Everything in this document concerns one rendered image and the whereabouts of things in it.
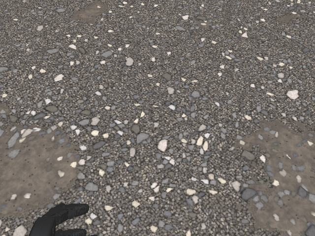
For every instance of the robot left hand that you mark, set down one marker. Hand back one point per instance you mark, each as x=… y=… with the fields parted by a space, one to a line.
x=46 y=225

